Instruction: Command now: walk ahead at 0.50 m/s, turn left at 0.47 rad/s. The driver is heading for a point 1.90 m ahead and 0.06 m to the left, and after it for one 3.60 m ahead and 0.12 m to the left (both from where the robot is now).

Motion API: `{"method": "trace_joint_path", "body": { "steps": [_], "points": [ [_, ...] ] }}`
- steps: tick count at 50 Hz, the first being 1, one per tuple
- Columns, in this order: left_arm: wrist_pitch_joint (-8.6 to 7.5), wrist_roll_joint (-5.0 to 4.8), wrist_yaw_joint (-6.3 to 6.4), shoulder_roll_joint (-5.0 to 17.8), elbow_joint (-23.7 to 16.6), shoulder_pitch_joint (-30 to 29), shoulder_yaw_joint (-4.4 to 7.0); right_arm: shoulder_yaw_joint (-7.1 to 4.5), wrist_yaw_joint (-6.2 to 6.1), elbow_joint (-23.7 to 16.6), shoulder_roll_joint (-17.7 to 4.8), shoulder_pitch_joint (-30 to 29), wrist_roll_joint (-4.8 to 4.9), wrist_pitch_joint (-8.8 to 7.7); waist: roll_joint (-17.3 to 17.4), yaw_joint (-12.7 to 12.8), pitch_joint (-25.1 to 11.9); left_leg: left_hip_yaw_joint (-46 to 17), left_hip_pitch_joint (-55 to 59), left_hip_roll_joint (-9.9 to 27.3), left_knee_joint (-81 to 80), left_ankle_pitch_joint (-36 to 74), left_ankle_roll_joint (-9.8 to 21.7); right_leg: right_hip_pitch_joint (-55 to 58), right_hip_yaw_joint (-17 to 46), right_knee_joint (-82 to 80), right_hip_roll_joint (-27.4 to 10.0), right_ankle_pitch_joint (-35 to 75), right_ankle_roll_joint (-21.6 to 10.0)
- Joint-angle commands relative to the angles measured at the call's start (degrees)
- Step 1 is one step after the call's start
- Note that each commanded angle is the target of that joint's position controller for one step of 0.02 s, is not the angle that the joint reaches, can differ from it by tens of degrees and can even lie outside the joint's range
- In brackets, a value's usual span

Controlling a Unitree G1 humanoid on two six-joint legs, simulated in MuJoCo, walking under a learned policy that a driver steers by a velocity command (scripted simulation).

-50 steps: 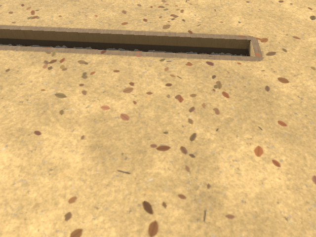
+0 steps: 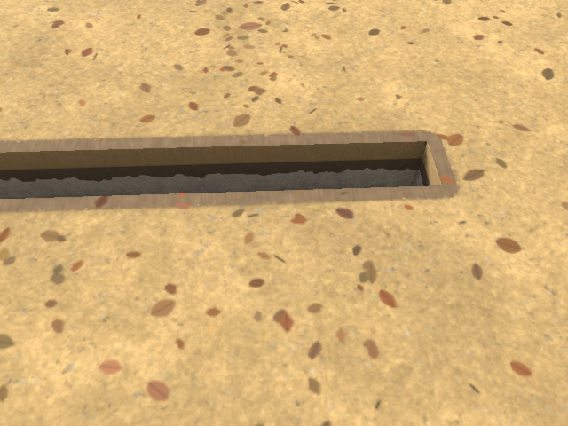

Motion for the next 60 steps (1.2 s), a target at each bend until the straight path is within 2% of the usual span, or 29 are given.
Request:
{"method": "trace_joint_path", "body": {
  "steps": [1,4,7,10,12,13,14,15,16,17,19,21,26,28,32,34,35,36,37,38,39,40,41,42,44,49,53,57,60],
  "points": [
    [-0.15,0.23,0.53,3.8,-3.7,-1.5,1.03,-2.88,-1.21,-4.0,-10.1,-2.2,0.47,-0.76,5.0,1.3,-2.3,-13.4,0.2,13.4,-9.2,11.7,10.3,-1.5,-0.6,-9.6,0.0,7.9,2.3],
    [-0.69,-0.22,0.11,2.5,-4.7,-8.1,0.57,-3.12,-1.92,-2.7,-10.4,0.4,0.93,-0.02,5.8,-1.4,-2.2,-11.8,-2.0,11.0,-7.9,8.7,7.6,3.7,-0.9,-21.4,2.6,19.3,2.9],
    [-1.36,-1.06,-0.52,3.5,-5.6,-12.2,0.96,-3.23,-2.25,-1.5,-10.3,3.4,1.35,0.74,6.3,-2.7,-2.3,-15.4,1.0,12.1,-5.1,5.5,6.6,5.8,0.3,-26.9,4.1,21.0,2.4],
    [-2.06,-1.43,-0.91,5.5,-5.6,-11.7,1.98,-3.37,-2.50,-1.4,-10.0,3.5,1.25,1.37,7.9,-1.4,-2.6,-20.6,5.8,13.8,-0.6,4.1,5.4,8.5,1.6,-30.5,4.2,15.5,0.5],
    [-2.52,-1.29,-0.51,7.2,-3.8,-4.8,3.21,-2.98,-2.37,-2.0,-8.4,2.0,1.01,1.57,8.5,2.8,-5.2,-20.3,4.6,11.7,5.8,7.1,3.2,19.3,0.5,-34.2,3.4,14.3,-2.4],
    [-2.73,-0.32,0.00,9.6,-3.1,2.6,4.09,-1.89,-2.06,-3.0,-5.4,1.4,0.46,1.29,5.4,6.4,-11.8,-16.9,-0.5,8.9,17.9,4.6,1.3,32.4,6.1,-32.5,-3.6,12.6,-5.9],
    [-2.01,0.61,0.36,14.4,-1.7,9.8,5.44,-0.69,-2.08,-4.2,-1.8,7.9,1.33,0.78,-8.5,5.9,-20.7,-8.0,-19.0,0.9,36.7,-11.9,-3.0,53.7,27.0,-33.7,-16.6,3.2,-14.7],
    [-1.45,-0.82,-0.24,11.9,-0.4,11.8,5.08,-0.75,-2.21,-4.3,-4.7,9.3,1.57,0.45,-15.1,5.8,-20.5,-6.5,-28.7,3.1,46.7,-25.4,-4.0,54.6,41.4,-38.7,-21.0,-9.0,-17.0],
    [-1.25,-1.19,-0.23,7.8,-0.6,9.5,3.95,-1.85,-2.17,-3.7,-8.7,5.4,1.60,0.58,-8.3,6.7,-12.3,-7.3,-31.6,5.8,50.8,-20.7,-4.3,47.6,35.5,-40.3,-18.5,-13.3,-14.9],
    [-0.89,-0.82,-0.25,6.2,-0.7,6.9,3.34,-1.93,-2.15,-4.2,-8.8,1.5,1.02,0.78,-4.2,6.4,-7.0,-5.1,-30.9,7.4,51.0,-16.4,-4.5,40.6,27.7,-41.0,-15.8,-8.3,-13.2],
    [-0.73,-0.21,-0.43,4.0,0.2,3.7,2.39,-1.99,-1.69,-5.2,-7.2,-2.0,0.37,0.64,-3.7,4.1,-1.4,-4.3,-28.1,10.0,46.1,-11.7,-4.5,30.4,18.3,-44.0,-11.5,2.5,-12.7],
    [-1.03,-0.44,-0.62,3.6,1.1,3.0,2.31,-1.50,-1.22,-5.0,-4.9,-1.3,0.75,0.78,-5.2,2.6,-1.0,-2.9,-24.8,10.8,42.0,-10.3,-4.7,26.4,13.2,-46.3,-9.5,8.2,-13.1],
    [-1.02,-1.55,-0.55,7.5,3.6,4.0,3.29,0.09,-0.40,-6.6,-2.3,-8.4,-0.16,-0.04,-2.9,3.6,-0.5,0.7,-22.5,12.0,24.8,1.3,-5.6,25.0,4.7,-49.1,-8.6,18.2,-14.0],
    [-0.62,-1.94,-0.59,8.3,4.7,5.5,3.39,0.34,0.05,-7.2,-2.1,-12.1,0.17,-0.50,-2.8,5.0,-0.2,2.2,-19.1,11.0,18.2,6.5,-5.6,24.4,1.9,-48.8,-7.6,19.1,-13.0],
    [0.61,-2.99,-0.57,9.5,7.2,10.1,3.53,-0.22,0.65,-9.3,-3.6,-17.6,0.69,-1.26,-3.0,5.9,1.0,2.3,-15.7,9.0,10.9,6.5,-4.9,27.4,4.7,-46.1,-9.5,19.3,-12.0],
    [1.36,-2.99,-0.26,10.5,7.8,10.0,3.76,-1.04,0.74,-8.8,-5.3,-15.2,0.67,-1.67,-3.4,3.3,-0.2,2.5,-10.0,8.1,7.4,5.0,-3.7,28.4,5.8,-42.5,-10.2,21.4,-10.7],
    [1.54,-2.98,-0.10,10.2,7.8,9.6,3.57,-1.93,0.45,-7.4,-6.7,-10.6,0.42,-1.72,-3.0,0.5,-2.7,3.4,-2.2,7.1,5.3,5.0,-2.6,27.2,4.5,-37.5,-8.6,26.7,-9.4],
    [1.38,-2.52,-0.08,8.2,7.7,9.7,2.79,-3.27,-0.13,-5.4,-9.3,-3.0,-0.12,-1.59,-1.9,-3.1,-7.9,2.6,10.0,8.6,5.6,5.4,-1.0,23.1,2.1,-27.6,-5.3,27.9,-7.5],
    [1.04,-0.71,-0.07,3.6,5.6,9.5,1.06,-4.50,-1.01,-4.5,-14.1,7.1,-1.24,-1.21,6.5,-6.8,-17.5,-10.7,26.5,21.8,7.3,6.7,2.9,11.7,-1.2,-8.4,-0.6,10.3,-4.6],
    [0.22,-2.26,0.09,0.1,5.1,16.4,0.09,-4.57,-0.76,-3.9,-15.7,7.8,-1.33,-0.45,20.6,-3.5,-23.6,-32.4,36.3,31.6,0.4,-6.3,9.9,-4.8,-0.7,7.3,5.1,-17.2,-2.3],
    [0.18,-3.44,0.24,6.5,6.0,13.3,1.77,-3.30,-0.57,-3.9,-10.4,6.6,-0.65,-0.40,12.9,-5.0,-17.7,-31.9,31.1,29.3,-2.6,-14.3,8.5,-9.8,3.3,13.5,2.4,-15.7,-2.3],
    [0.29,-3.84,0.16,7.9,4.7,9.5,2.47,-2.46,-0.56,-3.6,-8.1,3.6,-0.06,-0.58,10.7,-4.2,-10.8,-24.0,24.9,27.6,-3.8,-14.1,6.8,-12.2,2.4,14.3,0.3,-10.8,-2.7],
    [0.62,-3.39,0.44,7.0,4.7,7.9,2.51,-1.88,-0.33,-3.6,-6.5,0.0,-0.30,-0.83,8.0,-2.4,-7.4,-18.8,18.6,25.2,-5.5,-9.8,6.0,-10.4,1.6,13.0,-1.5,-6.4,-2.4],
    [1.13,-2.75,0.51,6.3,4.6,7.3,2.72,-1.53,-0.13,-3.3,-4.8,-2.8,-0.54,-1.15,8.2,-0.8,-4.6,-14.2,13.6,23.2,-7.4,-5.8,5.7,-8.8,1.7,10.7,-2.9,-3.2,-2.2],
    [2.37,-2.96,0.32,3.7,5.1,8.9,2.62,-1.67,-0.20,-2.5,-3.7,-5.3,-0.99,-2.08,8.9,1.5,-3.2,-7.5,7.8,21.7,-10.7,0.8,5.5,-4.0,1.9,8.8,-4.2,0.7,-1.6],
    [3.78,-2.13,0.02,1.4,2.6,3.5,2.25,-2.78,-1.30,0.5,-5.6,-4.5,-1.54,-2.59,4.9,1.8,0.1,3.3,7.3,21.7,-12.7,13.1,5.8,-7.1,2.2,-1.6,-4.0,11.8,-0.7],
    [3.68,-1.91,-1.47,0.1,0.2,-3.6,1.41,-3.61,-2.13,2.1,-7.9,-2.9,-0.69,-2.03,4.0,-0.5,2.3,9.9,7.9,21.7,-12.7,13.5,4.6,-4.0,-2.1,-13.3,-3.1,19.6,-1.9],
    [4.26,-1.98,-2.53,1.1,-3.1,-8.6,1.52,-4.63,-2.28,4.0,-10.1,-0.1,0.95,-0.59,4.4,-1.6,4.2,12.0,15.1,24.2,-10.2,16.2,3.3,-5.4,-4.6,-18.3,-2.2,13.2,-4.6],
    [4.95,-1.79,-2.85,3.8,-3.7,-4.9,3.10,-5.28,-2.47,4.1,-12.3,-1.2,1.72,0.50,5.9,2.0,0.1,15.0,18.4,23.7,0.9,39.5,1.2,3.9,-9.5,-20.1,2.5,5.0,-7.9]
  ]
}}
